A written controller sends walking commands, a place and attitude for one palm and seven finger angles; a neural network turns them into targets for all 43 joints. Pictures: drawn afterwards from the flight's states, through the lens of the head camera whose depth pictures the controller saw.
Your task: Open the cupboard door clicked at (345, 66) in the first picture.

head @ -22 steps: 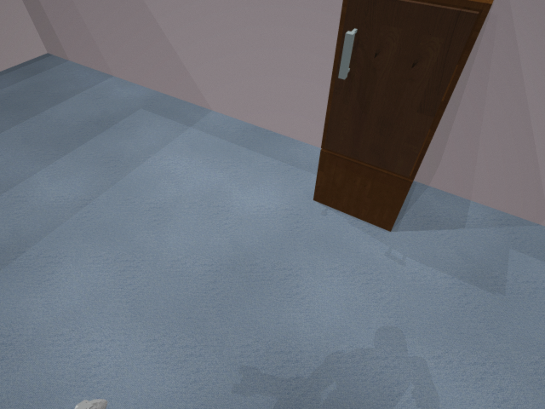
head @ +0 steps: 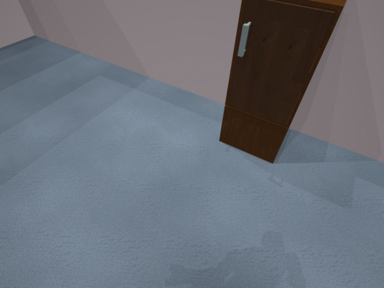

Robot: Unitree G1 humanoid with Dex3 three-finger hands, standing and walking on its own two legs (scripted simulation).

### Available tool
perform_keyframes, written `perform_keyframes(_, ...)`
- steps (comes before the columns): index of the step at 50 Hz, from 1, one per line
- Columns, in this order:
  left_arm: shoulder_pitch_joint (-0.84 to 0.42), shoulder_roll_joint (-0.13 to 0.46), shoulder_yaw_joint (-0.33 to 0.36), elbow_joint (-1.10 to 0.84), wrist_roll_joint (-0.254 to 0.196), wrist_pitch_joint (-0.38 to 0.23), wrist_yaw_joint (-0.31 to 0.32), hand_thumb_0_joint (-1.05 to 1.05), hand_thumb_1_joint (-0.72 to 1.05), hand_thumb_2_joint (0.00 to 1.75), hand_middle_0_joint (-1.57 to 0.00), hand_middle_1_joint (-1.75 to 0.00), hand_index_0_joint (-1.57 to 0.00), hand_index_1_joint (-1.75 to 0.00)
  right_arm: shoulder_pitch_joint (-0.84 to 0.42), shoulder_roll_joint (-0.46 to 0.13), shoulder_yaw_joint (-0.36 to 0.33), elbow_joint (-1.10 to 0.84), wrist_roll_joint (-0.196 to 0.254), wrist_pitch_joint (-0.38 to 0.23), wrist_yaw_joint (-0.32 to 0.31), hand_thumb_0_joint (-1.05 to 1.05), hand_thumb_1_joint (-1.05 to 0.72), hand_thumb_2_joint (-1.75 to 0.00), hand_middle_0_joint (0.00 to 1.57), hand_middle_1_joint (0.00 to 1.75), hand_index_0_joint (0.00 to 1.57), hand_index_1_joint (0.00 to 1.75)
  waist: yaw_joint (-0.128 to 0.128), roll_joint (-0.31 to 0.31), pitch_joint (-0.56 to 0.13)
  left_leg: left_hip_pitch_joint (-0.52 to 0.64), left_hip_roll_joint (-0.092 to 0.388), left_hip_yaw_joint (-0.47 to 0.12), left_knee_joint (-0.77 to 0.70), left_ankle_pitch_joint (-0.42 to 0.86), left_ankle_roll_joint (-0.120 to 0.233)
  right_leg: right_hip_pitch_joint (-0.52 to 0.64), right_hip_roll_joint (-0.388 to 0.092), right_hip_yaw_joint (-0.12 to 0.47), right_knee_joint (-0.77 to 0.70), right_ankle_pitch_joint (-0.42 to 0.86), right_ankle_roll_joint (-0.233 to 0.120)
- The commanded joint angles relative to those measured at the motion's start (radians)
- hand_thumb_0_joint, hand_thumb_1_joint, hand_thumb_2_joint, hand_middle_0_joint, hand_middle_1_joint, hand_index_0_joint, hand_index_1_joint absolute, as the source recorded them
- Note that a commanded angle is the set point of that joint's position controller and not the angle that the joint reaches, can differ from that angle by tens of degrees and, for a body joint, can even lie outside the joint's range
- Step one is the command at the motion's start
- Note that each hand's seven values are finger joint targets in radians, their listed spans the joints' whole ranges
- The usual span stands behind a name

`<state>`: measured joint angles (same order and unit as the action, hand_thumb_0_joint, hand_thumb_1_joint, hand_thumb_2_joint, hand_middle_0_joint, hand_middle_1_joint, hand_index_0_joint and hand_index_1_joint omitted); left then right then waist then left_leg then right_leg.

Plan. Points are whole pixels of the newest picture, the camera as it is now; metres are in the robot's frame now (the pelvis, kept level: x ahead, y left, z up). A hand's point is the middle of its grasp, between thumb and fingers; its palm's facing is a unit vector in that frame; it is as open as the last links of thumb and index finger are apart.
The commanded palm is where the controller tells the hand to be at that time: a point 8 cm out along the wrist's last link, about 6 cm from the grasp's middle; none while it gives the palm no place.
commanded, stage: stand and wait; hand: left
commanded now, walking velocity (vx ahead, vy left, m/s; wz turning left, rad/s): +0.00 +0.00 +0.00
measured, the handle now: (244, 39) +1.18 -0.18 +0.01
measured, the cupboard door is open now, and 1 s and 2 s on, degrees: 0 0 0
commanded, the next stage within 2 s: look at it before walking up in 0.38 s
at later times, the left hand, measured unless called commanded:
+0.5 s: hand out of the picture +0.07 +0.24 -0.15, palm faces -0.02 -0.94 -0.33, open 7.3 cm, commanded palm none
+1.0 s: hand out of the picture +0.07 +0.24 -0.15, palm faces -0.01 -0.94 -0.33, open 7.3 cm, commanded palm none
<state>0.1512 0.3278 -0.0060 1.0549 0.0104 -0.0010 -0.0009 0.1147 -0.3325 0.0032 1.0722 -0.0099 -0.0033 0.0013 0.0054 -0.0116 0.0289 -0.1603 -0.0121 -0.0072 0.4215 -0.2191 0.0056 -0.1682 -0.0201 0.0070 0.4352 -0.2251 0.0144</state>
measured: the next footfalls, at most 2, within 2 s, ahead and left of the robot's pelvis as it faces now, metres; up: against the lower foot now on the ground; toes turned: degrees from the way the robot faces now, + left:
right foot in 1.78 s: +0.35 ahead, -0.11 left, +0.00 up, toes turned -3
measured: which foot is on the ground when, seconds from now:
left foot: down 0.00-1.00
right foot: down 0.00-1.00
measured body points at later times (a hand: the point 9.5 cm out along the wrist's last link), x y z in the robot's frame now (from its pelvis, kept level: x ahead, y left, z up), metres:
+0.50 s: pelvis -0.01 +0.00 +0.00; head -0.01 +0.00 +0.45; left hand +0.07 +0.29 -0.13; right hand +0.07 -0.30 -0.13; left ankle +0.01 +0.12 -0.74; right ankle +0.01 -0.13 -0.74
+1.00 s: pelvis +0.00 -0.01 +0.00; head +0.01 +0.00 +0.45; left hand +0.07 +0.29 -0.13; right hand +0.09 -0.30 -0.13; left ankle +0.01 +0.12 -0.74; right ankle +0.01 -0.13 -0.74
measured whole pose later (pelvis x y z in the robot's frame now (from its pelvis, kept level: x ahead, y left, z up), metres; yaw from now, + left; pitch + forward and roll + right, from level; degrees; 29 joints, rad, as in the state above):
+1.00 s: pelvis +0.00 -0.01 +0.00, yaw +0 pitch -2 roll +0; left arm 0.14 0.34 0.00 1.09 0.01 -0.01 0.00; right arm 0.11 -0.34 0.01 1.11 0.00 -0.01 0.00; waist 0.01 -0.01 0.04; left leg -0.14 -0.01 -0.02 0.36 -0.19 0.00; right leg -0.14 -0.01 0.00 0.38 -0.20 0.01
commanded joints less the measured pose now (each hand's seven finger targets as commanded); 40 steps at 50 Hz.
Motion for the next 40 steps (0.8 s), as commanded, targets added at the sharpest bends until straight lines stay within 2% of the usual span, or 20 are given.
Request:
perform_keyframes(1, -0.055, 0.211, 0.042, -0.057, 0.000, -0.024, 0.012, 0.00, 0.90, 0.90, -0.20, -0.30, -0.20, -0.30, -0.060, -0.207, -0.047, -0.061, -0.001, -0.031, -0.011, 0.00, -0.90, -0.90, 0.20, 0.30, 0.20, 0.30, -0.005, 0.015, -0.059, -0.003, 0.116, -0.098, -0.083, 0.090, 0.030, 0.003, -0.098, 0.091, -0.089, 0.062, -0.044)
perform_keyframes(6, -0.049, 0.214, 0.041, -0.042, 0.000, -0.026, 0.013, 0.00, 0.90, 0.90, -0.20, -0.30, -0.20, -0.30, -0.051, -0.207, -0.046, -0.043, 0.001, -0.030, -0.011, 0.00, -0.90, -0.90, 0.20, 0.30, 0.20, 0.30, -0.004, 0.005, -0.052, -0.003, 0.118, -0.098, -0.088, 0.095, 0.027, 0.008, -0.103, 0.096, -0.099, 0.071, -0.045)
perform_keyframes(10, -0.050, 0.217, 0.040, -0.036, 0.000, -0.023, 0.013, 0.00, 0.90, 0.90, -0.20, -0.30, -0.20, -0.30, -0.045, -0.211, -0.044, -0.034, 0.001, -0.028, -0.009, 0.00, -0.90, -0.90, 0.20, 0.30, 0.20, 0.30, -0.003, 0.008, -0.030, -0.019, 0.118, -0.103, -0.103, 0.058, 0.026, -0.003, -0.099, 0.099, -0.110, 0.022, -0.044)
perform_keyframes(20, -0.054, 0.221, 0.040, -0.032, 0.001, -0.024, 0.012, 0.00, 0.90, 0.90, -0.20, -0.30, -0.20, -0.30, -0.038, -0.211, -0.041, -0.023, 0.001, -0.028, -0.008, 0.00, -0.90, -0.90, 0.20, 0.30, 0.20, 0.30, -0.002, -0.002, -0.028, -0.024, 0.118, -0.109, -0.110, 0.053, 0.025, -0.003, -0.103, 0.099, -0.121, 0.004, -0.043)
perform_keyframes(32, -0.054, 0.215, 0.039, -0.033, 0.001, -0.026, 0.012, 0.00, 0.90, 0.90, -0.20, -0.30, -0.20, -0.30, -0.049, -0.212, -0.041, -0.025, 0.002, -0.031, -0.009, 0.00, -0.90, -0.90, 0.20, 0.30, 0.20, 0.30, -0.004, 0.010, -0.053, 0.012, 0.124, -0.105, -0.107, 0.121, 0.024, 0.010, -0.103, 0.091, -0.112, 0.087, -0.042)
perform_keyframes(36, -0.060, 0.216, 0.039, -0.033, 0.002, -0.025, 0.012, 0.00, 0.90, 0.90, -0.20, -0.30, -0.20, -0.30, -0.054, -0.212, -0.041, -0.026, 0.002, -0.030, -0.009, 0.00, -0.90, -0.90, 0.20, 0.30, 0.20, 0.30, -0.004, 0.010, -0.039, 0.008, 0.124, -0.107, -0.115, 0.114, 0.023, 0.008, -0.100, 0.089, -0.114, 0.082, -0.041)
perform_keyframes(40, -0.054, 0.217, 0.040, -0.030, 0.002, -0.026, 0.012, 0.00, 0.90, 0.90, -0.20, -0.30, -0.20, -0.30, -0.055, -0.212, -0.040, -0.028, 0.002, -0.030, -0.009, 0.00, -0.90, -0.90, 0.20, 0.30, 0.20, 0.30, -0.003, 0.015, -0.053, 0.018, 0.124, -0.104, -0.111, 0.120, 0.022, 0.016, -0.104, 0.091, -0.119, 0.087, -0.042)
